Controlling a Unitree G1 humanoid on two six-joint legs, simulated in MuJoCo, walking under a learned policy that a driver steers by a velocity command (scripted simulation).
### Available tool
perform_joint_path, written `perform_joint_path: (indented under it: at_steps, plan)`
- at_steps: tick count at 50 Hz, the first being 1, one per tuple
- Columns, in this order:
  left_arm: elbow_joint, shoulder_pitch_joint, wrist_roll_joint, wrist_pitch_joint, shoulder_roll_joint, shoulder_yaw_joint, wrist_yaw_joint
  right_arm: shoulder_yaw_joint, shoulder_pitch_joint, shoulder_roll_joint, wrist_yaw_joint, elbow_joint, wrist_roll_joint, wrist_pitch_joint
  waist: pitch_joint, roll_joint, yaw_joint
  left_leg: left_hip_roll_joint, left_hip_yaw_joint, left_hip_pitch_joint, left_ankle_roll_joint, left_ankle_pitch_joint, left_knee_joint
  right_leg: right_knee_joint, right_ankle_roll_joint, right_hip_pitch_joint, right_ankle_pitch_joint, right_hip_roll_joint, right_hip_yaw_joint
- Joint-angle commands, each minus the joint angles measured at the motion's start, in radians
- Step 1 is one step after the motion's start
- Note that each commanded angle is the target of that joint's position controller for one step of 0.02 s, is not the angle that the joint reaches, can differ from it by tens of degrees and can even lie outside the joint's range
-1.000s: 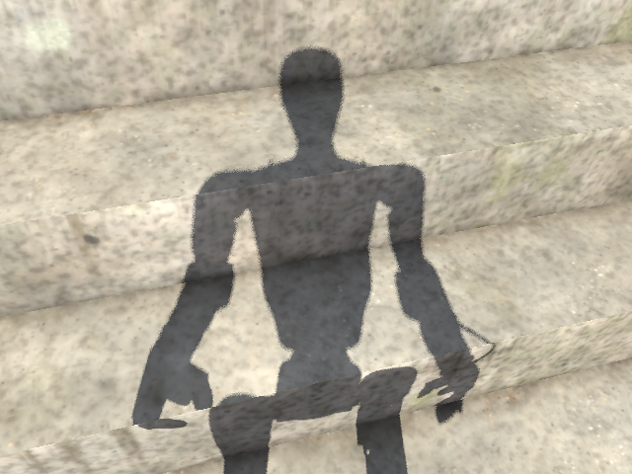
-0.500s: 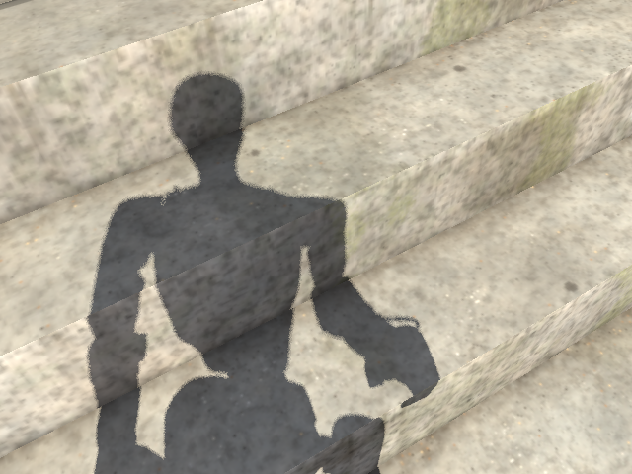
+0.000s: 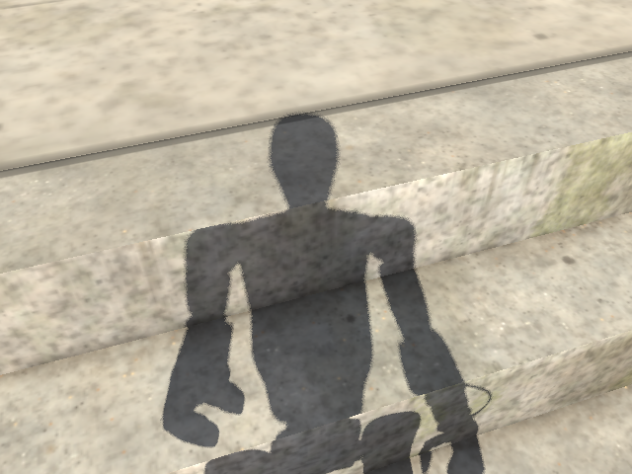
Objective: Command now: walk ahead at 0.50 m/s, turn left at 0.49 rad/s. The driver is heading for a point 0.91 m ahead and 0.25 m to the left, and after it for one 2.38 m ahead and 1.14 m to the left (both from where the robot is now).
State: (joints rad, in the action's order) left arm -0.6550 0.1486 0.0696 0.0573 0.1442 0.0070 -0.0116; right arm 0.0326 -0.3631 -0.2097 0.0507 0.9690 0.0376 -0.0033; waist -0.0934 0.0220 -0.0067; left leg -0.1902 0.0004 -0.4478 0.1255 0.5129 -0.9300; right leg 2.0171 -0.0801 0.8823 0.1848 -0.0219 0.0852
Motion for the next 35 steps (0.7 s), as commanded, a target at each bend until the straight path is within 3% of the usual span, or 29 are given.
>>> perform_joint_path:
  at_steps: [1, 2, 4, 5, 7, 8, 10, 11, 12, 13, 14, 15, 16, 17, 18, 19, 20, 21, 22, 23, 24, 26, 27, 28, 29, 31, 33, 34, 35]
  plan:
    - [0.076, 0.006, 0.012, -0.007, -0.023, 0.032, -0.010, -0.011, 0.049, 0.021, -0.025, -0.029, -0.022, 0.068, 0.232, 0.030, 0.055, 0.190, -0.351, -0.022, 0.112, -0.309, 0.496, 0.000, 0.011, 0.260, 0.069, 0.042, -0.039]
    - [0.086, -0.025, 0.007, -0.009, 0.006, 0.030, -0.002, -0.005, 0.046, -0.009, -0.025, -0.041, -0.025, 0.076, 0.226, 0.037, 0.045, 0.184, -0.319, -0.035, 0.119, -0.374, 0.512, -0.129, 0.022, 0.227, 0.038, 0.044, -0.092]
    - [0.110, -0.093, -0.001, -0.014, -0.022, 0.030, 0.003, 0.011, -0.072, -0.040, -0.005, -0.035, -0.019, 0.090, 0.142, -0.033, -0.018, 0.232, -0.385, 0.109, 0.184, -0.492, 0.537, 0.008, 0.037, 0.299, 0.077, 0.035, -0.150]
    - [0.138, -0.143, 0.006, -0.014, -0.028, 0.025, 0.002, 0.025, -0.127, -0.078, 0.002, -0.036, -0.020, 0.098, 0.125, -0.076, -0.044, 0.273, -0.453, 0.245, 0.199, -0.530, 0.558, 0.079, 0.037, 0.425, 0.124, 0.055, -0.123]
    - [0.203, -0.291, 0.004, -0.002, -0.058, 0.036, 0.005, 0.040, -0.221, -0.101, 0.001, -0.021, -0.010, 0.100, 0.130, -0.123, -0.108, 0.344, -0.527, 0.493, 0.203, -0.402, 0.584, 0.228, 0.013, 0.713, 0.282, 0.079, -0.078]
    - [0.235, -0.366, 0.005, 0.004, -0.054, 0.037, 0.010, 0.041, -0.238, -0.093, 0.002, -0.024, -0.007, 0.103, 0.153, -0.104, -0.124, 0.352, -0.527, 0.547, 0.188, -0.381, 0.595, 0.192, 0.010, 0.784, 0.339, 0.092, -0.067]
    - [0.348, -0.562, 0.015, -0.002, -0.083, 0.061, 0.021, 0.043, -0.288, -0.061, 0.007, -0.008, -0.025, 0.089, 0.190, -0.103, -0.178, 0.334, -0.510, 0.448, 0.161, -0.438, 0.741, -0.085, 0.010, 0.672, 0.365, 0.112, -0.087]
    - [0.372, -0.566, 0.007, -0.015, -0.074, 0.060, 0.023, 0.044, -0.281, -0.065, 0.017, -0.010, -0.020, 0.083, 0.170, -0.112, -0.164, 0.347, -0.497, 0.445, 0.159, -0.511, 0.790, -0.153, 0.015, 0.595, 0.322, 0.114, -0.111]
    - [0.387, -0.565, -0.008, -0.030, -0.104, 0.083, 0.035, 0.051, -0.264, -0.083, 0.026, -0.043, -0.055, 0.076, 0.126, -0.101, -0.161, 0.358, -0.426, 0.320, 0.155, -0.686, 0.941, -0.401, -0.013, 0.295, 0.380, 0.109, -0.176]
    - [0.350, -0.426, -0.030, -0.047, -0.134, 0.086, 0.028, 0.046, -0.157, -0.049, 0.028, -0.053, -0.051, 0.071, 0.051, -0.180, -0.063, 0.317, -0.293, 0.139, 0.133, -0.989, 0.922, -0.557, -0.051, -0.114, 0.354, 0.080, -0.213]
    - [0.253, -0.205, -0.056, -0.047, -0.053, 0.039, 0.014, 0.053, -0.087, -0.116, 0.015, -0.123, -0.057, 0.089, -0.138, -0.165, 0.034, 0.290, -0.213, 0.113, 0.100, -1.640, 0.729, -0.640, -0.050, -0.505, 0.366, -0.016, -0.243]
    - [0.191, 0.049, -0.086, -0.048, 0.052, -0.024, 0.004, 0.091, -0.016, -0.231, -0.010, -0.159, -0.075, 0.123, -0.316, -0.197, 0.169, 0.343, -0.291, 0.172, 0.073, -1.971, 0.503, -0.702, -0.047, -0.723, 0.247, -0.014, -0.214]
    - [0.144, 0.163, -0.075, -0.040, 0.143, -0.068, -0.008, 0.113, 0.029, -0.279, -0.043, -0.169, -0.102, 0.161, -0.405, -0.101, 0.250, 0.319, -0.280, 0.190, 0.051, -1.871, 0.243, -0.928, -0.057, -0.846, 0.250, -0.009, -0.135]
    - [0.081, 0.247, -0.028, -0.024, 0.232, -0.103, -0.026, 0.099, 0.080, -0.192, -0.083, -0.228, -0.126, 0.177, -0.462, 0.176, 0.261, 0.137, -0.274, -0.109, -0.004, -1.409, -0.115, -1.210, -0.153, -1.043, 0.465, 0.207, 0.350]
    - [0.083, 0.159, -0.041, -0.045, 0.295, -0.123, -0.036, 0.089, 0.131, -0.116, -0.100, -0.278, -0.049, 0.175, -0.473, 0.379, 0.207, 0.004, -0.206, -0.198, -0.057, -0.480, -0.676, -1.577, -0.227, -0.893, 0.490, 0.402, 0.831]
    - [0.073, 0.052, -0.069, -0.065, 0.205, -0.110, -0.028, 0.076, 0.115, -0.046, -0.105, -0.323, 0.005, 0.167, -0.391, 0.231, 0.115, 0.074, -0.233, -0.292, -0.053, -0.474, -0.952, -1.609, -0.222, -0.777, 0.647, 0.392, 0.851]
    - [0.003, -0.018, -0.076, -0.063, 0.117, -0.088, -0.028, 0.057, 0.104, 0.014, -0.098, -0.328, 0.025, 0.141, -0.210, 0.091, 0.037, 0.130, -0.163, -0.381, -0.034, -0.552, -1.008, -1.528, -0.207, -0.637, 0.803, 0.371, 0.712]
    - [-0.064, -0.033, -0.059, -0.049, 0.049, -0.070, -0.031, 0.030, 0.114, 0.067, -0.079, -0.344, 0.041, 0.114, 0.004, 0.000, -0.009, 0.150, -0.155, -0.475, -0.005, -0.519, -1.025, -1.480, -0.166, -0.453, 0.809, 0.364, 0.569]
    - [-0.140, -0.013, -0.033, -0.034, -0.046, -0.041, -0.030, 0.000, 0.143, 0.137, -0.061, -0.377, 0.038, 0.095, 0.092, 0.019, -0.046, 0.137, -0.168, -0.530, 0.014, -0.474, -1.150, -1.478, -0.141, -0.343, 0.703, 0.361, 0.465]
    - [-0.195, 0.016, -0.022, -0.014, -0.074, -0.031, -0.025, -0.015, 0.170, 0.159, -0.043, -0.402, 0.030, 0.072, 0.144, 0.015, -0.071, 0.137, -0.171, -0.579, 0.027, -0.412, -1.250, -1.505, -0.116, -0.301, 0.599, 0.357, 0.364]
    - [-0.232, 0.027, -0.017, 0.021, -0.072, -0.032, -0.012, -0.026, 0.177, 0.163, -0.039, -0.420, 0.018, 0.059, 0.165, -0.005, -0.099, 0.156, -0.181, -0.612, 0.037, -0.414, -1.245, -1.568, -0.099, -0.297, 0.487, 0.354, 0.260]
    - [-0.285, 0.072, -0.025, 0.064, -0.009, -0.057, 0.007, -0.023, 0.171, 0.150, -0.040, -0.419, -0.007, 0.048, 0.173, 0.008, -0.114, 0.187, -0.218, -0.711, 0.042, -0.396, -1.233, -1.661, -0.069, -0.405, 0.243, 0.367, 0.119]
    - [-0.288, 0.087, -0.027, 0.081, 0.035, -0.059, 0.008, -0.023, 0.233, 0.131, -0.045, -0.437, -0.018, 0.046, 0.192, 0.004, -0.101, 0.185, -0.178, -0.714, 0.034, -0.406, -1.200, -1.725, -0.072, -0.405, 0.166, 0.384, 0.037]
    - [-0.313, 0.130, -0.020, 0.093, 0.053, -0.064, 0.009, -0.016, 0.301, 0.126, -0.030, -0.446, -0.024, 0.036, 0.197, 0.020, -0.071, 0.151, -0.143, -0.809, 0.040, -0.344, -1.441, -1.780, -0.122, -0.472, 0.070, 0.422, 0.033]
    - [-0.317, 0.161, -0.021, 0.101, 0.060, -0.064, 0.010, -0.011, 0.326, 0.117, -0.023, -0.452, -0.026, 0.033, 0.197, -0.026, -0.066, 0.164, -0.167, -0.873, 0.043, -0.306, -1.471, -1.814, -0.106, -0.546, 0.059, 0.424, -0.023]
    - [-0.342, 0.226, -0.021, 0.112, 0.085, -0.067, 0.015, -0.017, 0.457, 0.134, -0.003, -0.501, -0.028, 0.031, 0.227, -0.061, -0.043, 0.155, -0.186, -1.033, 0.058, -0.157, -1.550, -1.866, -0.073, -0.673, 0.081, 0.409, -0.111]
    - [-0.336, 0.236, -0.025, 0.104, 0.122, -0.076, 0.011, -0.012, 0.539, 0.106, -0.014, -0.534, -0.025, 0.029, 0.217, -0.089, -0.025, 0.160, -0.120, -1.013, 0.057, -0.100, -1.325, -1.918, -0.037, -0.726, 0.107, 0.354, -0.221]
    - [-0.353, 0.267, -0.033, 0.092, 0.116, -0.075, 0.012, -0.032, 0.596, 0.127, -0.030, -0.574, -0.009, 0.018, 0.218, -0.097, -0.031, 0.201, -0.043, -0.949, 0.054, -0.118, -1.108, -1.955, -0.006, -0.696, 0.127, 0.293, -0.285]
    - [-0.369, 0.313, -0.032, 0.083, 0.113, -0.075, 0.003, -0.033, 0.643, 0.128, -0.036, -0.597, -0.005, 0.001, 0.201, -0.062, 0.000, 0.209, 0.039, -0.896, 0.052, -0.128, -1.018, -2.013, -0.025, -0.714, 0.050, 0.285, -0.305]
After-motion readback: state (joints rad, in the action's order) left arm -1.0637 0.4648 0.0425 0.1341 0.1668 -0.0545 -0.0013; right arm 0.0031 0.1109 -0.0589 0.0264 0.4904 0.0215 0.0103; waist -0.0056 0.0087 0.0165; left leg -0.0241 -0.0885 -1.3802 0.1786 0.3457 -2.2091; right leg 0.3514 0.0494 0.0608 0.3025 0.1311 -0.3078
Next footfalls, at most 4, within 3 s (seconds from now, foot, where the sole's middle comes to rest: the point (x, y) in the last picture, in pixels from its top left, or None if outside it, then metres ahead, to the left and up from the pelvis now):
0.32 right None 0.37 -0.16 -0.51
0.82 left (206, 382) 0.53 0.20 -0.31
1.30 right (185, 155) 0.82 0.24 -0.10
1.72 left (45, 118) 0.94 0.50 -0.10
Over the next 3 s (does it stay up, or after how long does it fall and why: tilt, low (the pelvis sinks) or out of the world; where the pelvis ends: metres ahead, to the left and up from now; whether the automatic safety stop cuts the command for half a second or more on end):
stays up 0.89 0.36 0.67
